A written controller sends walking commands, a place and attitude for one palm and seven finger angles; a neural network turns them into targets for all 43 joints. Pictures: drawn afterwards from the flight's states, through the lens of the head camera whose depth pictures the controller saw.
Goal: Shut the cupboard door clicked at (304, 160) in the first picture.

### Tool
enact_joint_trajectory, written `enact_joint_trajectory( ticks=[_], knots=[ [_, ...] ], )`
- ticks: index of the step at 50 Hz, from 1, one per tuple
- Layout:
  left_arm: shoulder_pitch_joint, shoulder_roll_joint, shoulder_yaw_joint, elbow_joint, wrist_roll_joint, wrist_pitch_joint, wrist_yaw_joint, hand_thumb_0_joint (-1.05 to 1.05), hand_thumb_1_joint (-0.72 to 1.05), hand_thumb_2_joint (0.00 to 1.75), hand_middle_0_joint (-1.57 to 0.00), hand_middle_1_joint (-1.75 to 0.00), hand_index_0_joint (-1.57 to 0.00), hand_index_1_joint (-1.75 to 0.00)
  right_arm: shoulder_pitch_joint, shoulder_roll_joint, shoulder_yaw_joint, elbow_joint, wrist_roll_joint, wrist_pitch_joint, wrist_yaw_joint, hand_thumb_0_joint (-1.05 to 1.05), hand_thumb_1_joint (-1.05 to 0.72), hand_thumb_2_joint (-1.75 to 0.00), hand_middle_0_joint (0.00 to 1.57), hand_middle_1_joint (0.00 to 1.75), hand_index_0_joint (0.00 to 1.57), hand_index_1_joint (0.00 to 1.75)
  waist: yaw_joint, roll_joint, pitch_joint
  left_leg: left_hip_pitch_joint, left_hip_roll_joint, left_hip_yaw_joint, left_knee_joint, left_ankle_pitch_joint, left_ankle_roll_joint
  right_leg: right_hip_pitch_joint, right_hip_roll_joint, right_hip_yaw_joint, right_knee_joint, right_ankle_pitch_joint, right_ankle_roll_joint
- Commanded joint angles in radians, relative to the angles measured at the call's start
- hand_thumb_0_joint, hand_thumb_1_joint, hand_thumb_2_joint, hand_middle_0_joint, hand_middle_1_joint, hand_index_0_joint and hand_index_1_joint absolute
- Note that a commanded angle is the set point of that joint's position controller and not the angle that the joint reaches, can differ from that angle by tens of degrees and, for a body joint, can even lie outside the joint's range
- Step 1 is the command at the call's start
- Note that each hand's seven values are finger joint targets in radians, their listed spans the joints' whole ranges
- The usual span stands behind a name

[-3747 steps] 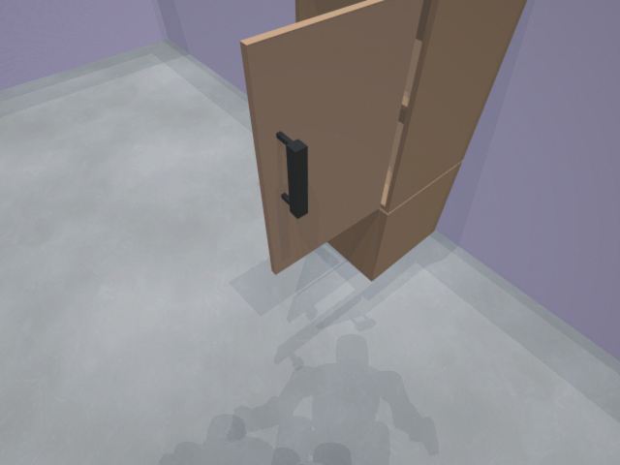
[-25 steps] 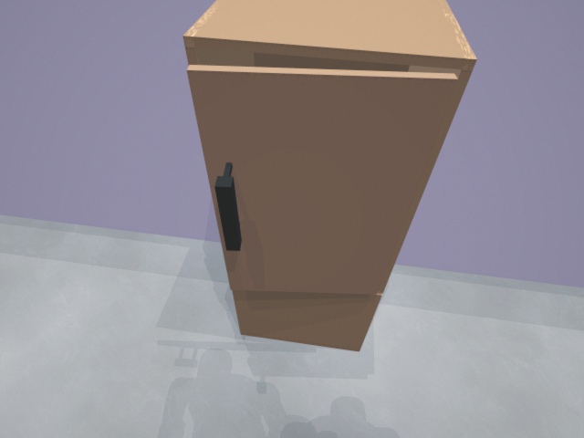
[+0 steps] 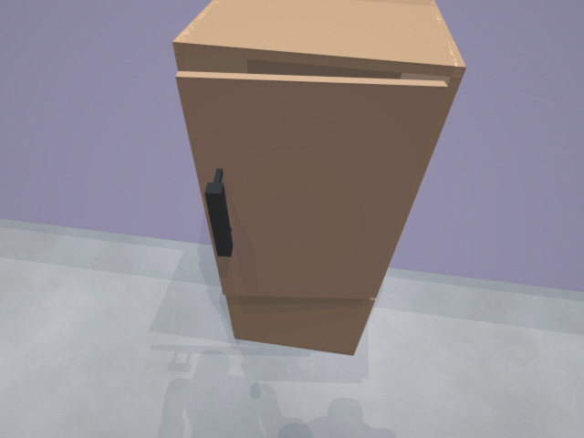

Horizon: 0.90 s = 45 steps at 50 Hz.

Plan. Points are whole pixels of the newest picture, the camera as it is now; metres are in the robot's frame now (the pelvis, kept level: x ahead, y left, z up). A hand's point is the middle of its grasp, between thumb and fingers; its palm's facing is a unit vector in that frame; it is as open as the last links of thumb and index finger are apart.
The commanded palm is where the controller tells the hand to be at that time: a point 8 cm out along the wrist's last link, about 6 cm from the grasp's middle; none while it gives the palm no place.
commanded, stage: raise the hand and make a fist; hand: left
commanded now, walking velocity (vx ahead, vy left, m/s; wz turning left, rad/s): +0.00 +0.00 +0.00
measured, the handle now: (222, 213) +0.50 +0.16 -0.01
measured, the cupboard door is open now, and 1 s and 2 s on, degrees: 7 7 7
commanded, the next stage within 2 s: none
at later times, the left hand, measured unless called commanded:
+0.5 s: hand (183, 432) +0.15 +0.16 -0.07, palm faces +0.04 -1.00 +0.02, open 6.3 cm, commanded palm +0.12 +0.22 -0.05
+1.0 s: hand (164, 401) +0.18 +0.18 -0.03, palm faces +0.06 -1.00 -0.05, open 3.9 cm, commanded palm +0.14 +0.23 -0.03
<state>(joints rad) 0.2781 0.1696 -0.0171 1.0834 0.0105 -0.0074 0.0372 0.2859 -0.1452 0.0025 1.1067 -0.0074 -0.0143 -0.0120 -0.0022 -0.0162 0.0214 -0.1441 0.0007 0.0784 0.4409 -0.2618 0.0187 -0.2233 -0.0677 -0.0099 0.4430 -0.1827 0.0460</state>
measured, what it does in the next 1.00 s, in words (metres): lowers itself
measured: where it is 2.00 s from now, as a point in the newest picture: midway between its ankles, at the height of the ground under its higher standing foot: outside the picture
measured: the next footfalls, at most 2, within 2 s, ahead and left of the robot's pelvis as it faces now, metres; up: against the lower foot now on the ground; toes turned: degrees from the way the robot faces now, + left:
none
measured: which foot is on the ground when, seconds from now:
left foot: down 0.00-1.00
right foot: down 0.00-1.00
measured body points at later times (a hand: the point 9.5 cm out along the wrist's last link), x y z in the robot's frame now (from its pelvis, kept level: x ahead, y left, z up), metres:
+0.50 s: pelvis -0.03 -0.03 -0.10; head +0.02 -0.02 +0.35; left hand +0.14 +0.21 -0.07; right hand +0.22 -0.28 -0.12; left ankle -0.01 +0.10 -0.74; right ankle +0.04 -0.15 -0.74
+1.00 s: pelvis -0.01 -0.02 -0.10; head +0.05 -0.01 +0.35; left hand +0.17 +0.24 -0.03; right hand +0.17 -0.24 -0.18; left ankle -0.01 +0.10 -0.74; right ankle +0.04 -0.15 -0.74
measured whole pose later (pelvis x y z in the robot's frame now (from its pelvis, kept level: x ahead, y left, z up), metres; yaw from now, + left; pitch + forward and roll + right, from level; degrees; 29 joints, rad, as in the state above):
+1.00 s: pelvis -0.01 -0.02 -0.10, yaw +3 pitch +15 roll -2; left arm 0.49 0.23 0.18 -0.12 -0.30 -0.36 -0.28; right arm 0.29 -0.21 -0.01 0.51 0.02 -0.21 -0.05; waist 0.00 0.03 -0.14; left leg -0.88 0.03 -0.03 1.20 -0.57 -0.01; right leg -0.91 -0.06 -0.07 1.15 -0.49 0.01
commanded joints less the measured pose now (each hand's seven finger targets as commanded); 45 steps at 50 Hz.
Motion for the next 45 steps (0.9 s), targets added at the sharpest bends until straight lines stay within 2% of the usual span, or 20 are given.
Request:
enact_joint_trajectory(
  ticks=[1,4,5,6,7,8,9,10,11,12,14,17,18,20,22,25,28,32,38,45],
  knots=[
    [0.053,0.083,0.022,-0.032,0.002,-0.013,0.002,0.00,0.90,0.90,-0.20,-0.30,-0.20,-0.30,0.037,-0.106,-0.019,-0.030,0.000,-0.014,-0.011,0.00,-0.90,-0.90,0.20,0.30,0.20,0.30,0.006,0.013,0.046,-0.095,0.097,-0.094,-0.124,0.068,-0.001,0.036,-0.043,0.057,-0.065,0.068,-0.060],
    [0.051,0.082,0.023,-0.031,0.003,-0.013,0.003,0.00,0.90,0.90,-0.20,-0.30,-0.20,-0.30,0.039,-0.105,-0.019,-0.026,-0.001,-0.013,-0.011,0.00,-0.90,-0.90,0.20,0.30,0.20,0.30,0.004,0.005,0.046,-0.089,0.099,-0.093,-0.124,0.076,-0.003,0.037,-0.042,0.055,-0.068,0.073,-0.060],
    [0.102,0.115,0.020,0.012,0.014,-0.017,0.040,0.00,0.90,0.90,-0.20,-0.30,-0.20,-0.30,-0.027,-0.149,-0.020,-0.088,0.007,-0.023,-0.004,0.00,-0.90,-0.90,0.20,0.30,0.20,0.30,0.027,0.023,0.082,-0.134,0.131,-0.052,0.032,0.172,-0.022,0.005,-0.077,0.055,-0.013,0.231,-0.056],
    [-0.816,0.695,0.450,-1.677,-0.117,-0.291,0.029,0.00,0.90,0.90,-0.20,-0.30,-0.20,-0.30,0.031,-0.358,-0.063,-0.405,0.003,-0.211,-0.109,0.00,-0.90,-0.90,0.20,0.30,0.20,0.30,-0.152,0.055,-0.346,0.142,0.077,-0.097,0.012,0.320,-0.005,0.108,0.044,-0.011,0.126,0.210,-0.057],
    [-0.079,0.173,0.047,-1.355,-0.131,-0.202,0.034,0.00,0.90,0.90,-0.22,-0.32,-0.22,-0.32,-0.076,-0.194,-0.010,-0.409,0.059,-0.275,-0.106,0.00,-0.90,-0.90,0.20,0.30,0.20,0.30,0.003,0.370,-0.473,0.171,0.027,-0.050,0.045,0.387,-0.025,0.013,0.080,-0.065,0.149,0.042,-0.076],
    [0.172,-0.037,-0.010,-1.252,-0.194,-0.054,0.045,0.00,0.90,0.90,-0.24,-0.34,-0.24,-0.34,-0.115,-0.180,-0.012,-0.415,0.048,-0.314,-0.091,0.00,-0.90,-0.90,0.20,0.30,0.20,0.30,0.011,0.327,-0.331,0.030,0.051,-0.074,-0.014,0.335,-0.072,-0.014,0.075,-0.113,0.151,-0.020,-0.064],
    [0.052,-0.013,0.001,-1.138,-0.179,-0.061,0.065,0.00,0.90,0.90,-0.25,-0.36,-0.25,-0.36,-0.088,-0.182,-0.018,-0.391,0.063,-0.347,-0.076,0.00,-0.90,-0.90,0.20,0.30,0.20,0.30,-0.051,0.111,-0.042,-0.168,0.030,-0.115,-0.012,0.069,-0.054,-0.114,0.068,-0.116,0.124,-0.072,-0.051],
    [-0.004,0.013,0.042,-1.105,-0.181,-0.116,0.058,0.00,0.90,0.90,-0.27,-0.38,-0.27,-0.38,-0.075,-0.213,-0.043,-0.422,0.051,-0.364,-0.063,0.00,-0.90,-0.90,0.20,0.30,0.20,0.30,-0.075,0.021,0.112,-0.281,0.010,-0.139,0.012,-0.123,-0.039,-0.200,0.058,-0.109,0.089,-0.146,-0.048],
    [0.044,0.018,0.071,-1.018,-0.174,-0.186,0.033,0.00,0.90,0.90,-0.29,-0.40,-0.29,-0.40,-0.073,-0.222,-0.056,-0.448,0.037,-0.375,-0.052,0.00,-0.90,-0.90,0.20,0.30,0.20,0.30,-0.071,-0.060,0.144,-0.353,-0.005,-0.138,0.064,-0.195,-0.035,-0.284,0.056,-0.114,0.110,-0.235,-0.050],
    [0.144,-0.008,0.083,-0.939,-0.187,-0.267,-0.006,0.00,0.90,0.90,-0.31,-0.42,-0.31,-0.42,-0.086,-0.217,-0.064,-0.482,0.023,-0.382,-0.039,0.00,-0.90,-0.90,0.20,0.30,0.20,0.30,-0.040,-0.155,0.127,-0.421,-0.017,-0.126,0.134,-0.214,-0.036,-0.344,0.058,-0.120,0.156,-0.316,-0.052],
    [0.301,0.004,0.153,-0.852,-0.222,-0.444,-0.124,0.00,0.90,0.90,-0.35,-0.46,-0.35,-0.46,-0.093,-0.201,-0.084,-0.551,0.011,-0.391,-0.002,0.00,-0.90,-0.90,0.20,0.30,0.20,0.30,0.040,-0.175,-0.006,-0.517,-0.037,-0.082,0.275,-0.165,-0.053,-0.383,0.051,-0.098,0.271,-0.364,-0.069],
    [0.281,0.077,0.204,-0.867,-0.263,-0.708,-0.341,0.00,0.90,0.90,-0.40,-0.52,-0.40,-0.52,-0.135,-0.220,-0.109,-0.631,0.004,-0.380,0.029,0.00,-0.90,-0.90,0.20,0.30,0.20,0.30,0.053,-0.162,-0.126,-0.690,-0.043,-0.060,0.497,-0.176,-0.047,-0.457,0.025,0.007,0.420,-0.384,-0.088],
    [0.330,0.133,0.275,-0.838,-0.267,-0.717,-0.374,0.00,0.90,0.90,-0.42,-0.54,-0.42,-0.54,-0.128,-0.218,-0.120,-0.657,0.013,-0.369,0.034,0.00,-0.90,-0.90,0.20,0.30,0.20,0.30,0.084,-0.085,-0.168,-0.715,-0.043,-0.055,0.525,-0.164,-0.036,-0.450,0.020,0.036,0.455,-0.362,-0.097],
    [0.284,0.138,0.256,-0.991,-0.310,-0.652,-0.415,0.00,0.90,0.90,-0.46,-0.58,-0.46,-0.58,-0.170,-0.226,-0.115,-0.751,0.031,-0.347,0.027,0.00,-0.90,-0.90,0.20,0.30,0.20,0.30,0.091,-0.009,-0.258,-0.732,-0.056,-0.040,0.544,-0.185,-0.020,-0.443,0.022,0.059,0.479,-0.383,-0.089],
    [0.212,0.160,0.266,-1.152,-0.338,-0.573,-0.408,0.00,0.90,0.90,-0.49,-0.62,-0.49,-0.62,-0.170,-0.227,-0.108,-0.803,0.039,-0.326,0.004,0.00,-0.90,-0.90,0.20,0.30,0.20,0.30,0.079,0.031,-0.309,-0.729,-0.052,-0.049,0.562,-0.180,-0.011,-0.450,0.033,0.067,0.490,-0.389,-0.080],
    [0.118,0.179,0.267,-1.408,-0.330,-0.563,-0.343,0.00,0.90,0.90,-0.55,-0.68,-0.55,-0.68,-0.127,-0.206,-0.097,-0.803,0.030,-0.311,-0.022,0.00,-0.90,-0.90,0.20,0.30,0.20,0.30,0.035,0.082,-0.372,-0.705,-0.026,-0.076,0.619,-0.134,0.000,-0.492,0.049,0.062,0.522,-0.332,-0.075],
    [0.031,0.193,0.241,-1.528,-0.314,-0.594,-0.321,0.00,0.90,0.90,-0.60,-0.74,-0.60,-0.74,-0.099,-0.209,-0.083,-0.771,0.019,-0.298,-0.045,0.00,-0.90,-0.90,0.20,0.30,0.20,0.30,-0.019,0.049,-0.386,-0.722,-0.010,-0.091,0.692,-0.074,0.010,-0.527,0.065,0.051,0.568,-0.217,-0.069],
    [0.083,0.160,0.192,-1.433,-0.311,-0.534,-0.378,0.00,0.90,0.90,-0.68,-0.82,-0.68,-0.82,-0.094,-0.218,-0.079,-0.741,0.028,-0.292,-0.058,0.00,-0.90,-0.90,0.20,0.30,0.20,0.30,-0.036,0.054,-0.365,-0.735,-0.003,-0.102,0.698,-0.097,0.006,-0.567,0.071,0.024,0.571,-0.225,-0.064],
    [0.220,0.221,0.314,-1.376,-0.335,-0.332,-0.387,0.00,0.90,0.90,-0.79,-0.94,-0.79,-0.94,-0.132,-0.193,-0.073,-0.775,0.044,-0.255,-0.064,0.00,-0.90,-0.90,0.20,0.30,0.20,0.30,0.044,0.000,-0.421,-0.745,-0.013,-0.098,0.640,-0.056,0.000,-0.416,0.059,0.029,0.526,-0.220,-0.061],
    [0.209,0.157,0.270,-1.417,-0.332,-0.404,-0.311,0.00,0.90,0.90,-0.92,-1.08,-0.92,-1.08,-0.107,-0.182,-0.062,-0.775,0.028,-0.255,-0.055,0.00,-0.90,-0.90,0.20,0.30,0.20,0.30,0.024,0.011,-0.367,-0.697,-0.011,-0.105,0.587,-0.049,-0.009,-0.454,0.061,-0.022,0.539,-0.180,-0.061]
  ],
)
